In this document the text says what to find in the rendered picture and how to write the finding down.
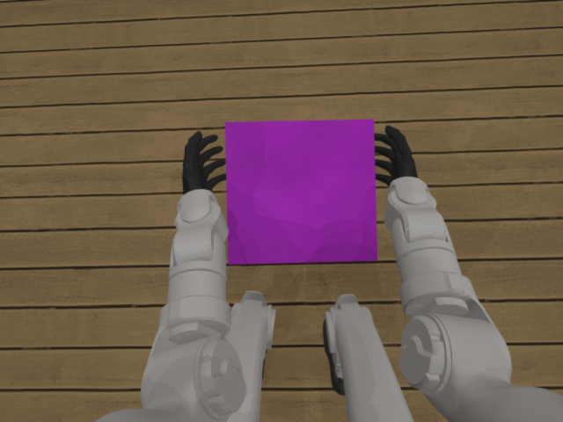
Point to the right robot upper arm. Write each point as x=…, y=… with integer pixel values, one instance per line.
x=462, y=367

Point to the right robot hand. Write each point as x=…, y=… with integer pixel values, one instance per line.
x=402, y=163

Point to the left robot hand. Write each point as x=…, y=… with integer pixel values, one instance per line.
x=194, y=175

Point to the robot thigh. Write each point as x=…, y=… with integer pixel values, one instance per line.
x=251, y=334
x=371, y=387

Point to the left robot forearm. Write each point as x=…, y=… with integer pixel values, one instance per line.
x=196, y=305

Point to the robot left thigh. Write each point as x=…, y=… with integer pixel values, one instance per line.
x=251, y=334

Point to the right robot forearm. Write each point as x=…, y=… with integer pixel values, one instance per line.
x=430, y=274

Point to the carton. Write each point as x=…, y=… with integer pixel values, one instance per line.
x=301, y=191

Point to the robot right thigh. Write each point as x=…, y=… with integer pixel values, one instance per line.
x=371, y=387

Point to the left robot upper arm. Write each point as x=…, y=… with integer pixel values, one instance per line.
x=199, y=381

